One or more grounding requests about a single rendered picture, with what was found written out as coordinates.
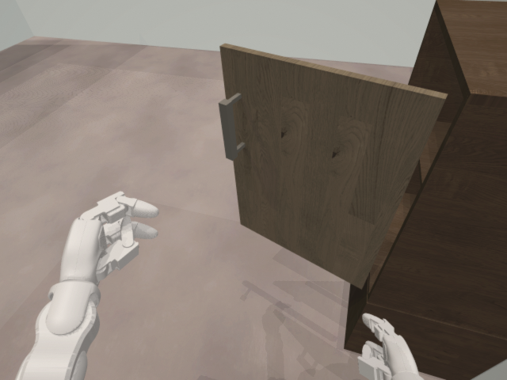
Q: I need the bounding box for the cupboard door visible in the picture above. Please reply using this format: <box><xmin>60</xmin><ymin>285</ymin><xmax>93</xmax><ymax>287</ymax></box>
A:
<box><xmin>219</xmin><ymin>44</ymin><xmax>448</xmax><ymax>290</ymax></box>

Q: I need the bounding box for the robot left hand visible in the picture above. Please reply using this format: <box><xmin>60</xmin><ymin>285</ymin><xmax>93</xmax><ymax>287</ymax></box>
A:
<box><xmin>59</xmin><ymin>192</ymin><xmax>159</xmax><ymax>287</ymax></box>

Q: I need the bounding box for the robot right hand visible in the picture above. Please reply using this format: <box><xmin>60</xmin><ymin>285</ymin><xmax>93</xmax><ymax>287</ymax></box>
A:
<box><xmin>358</xmin><ymin>313</ymin><xmax>419</xmax><ymax>380</ymax></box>

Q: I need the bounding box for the handle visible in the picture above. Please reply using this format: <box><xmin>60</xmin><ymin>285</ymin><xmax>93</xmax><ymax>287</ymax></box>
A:
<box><xmin>219</xmin><ymin>93</ymin><xmax>246</xmax><ymax>161</ymax></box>

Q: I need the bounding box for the left robot forearm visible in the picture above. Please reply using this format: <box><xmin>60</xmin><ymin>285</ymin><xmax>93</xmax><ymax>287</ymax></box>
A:
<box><xmin>15</xmin><ymin>280</ymin><xmax>101</xmax><ymax>380</ymax></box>

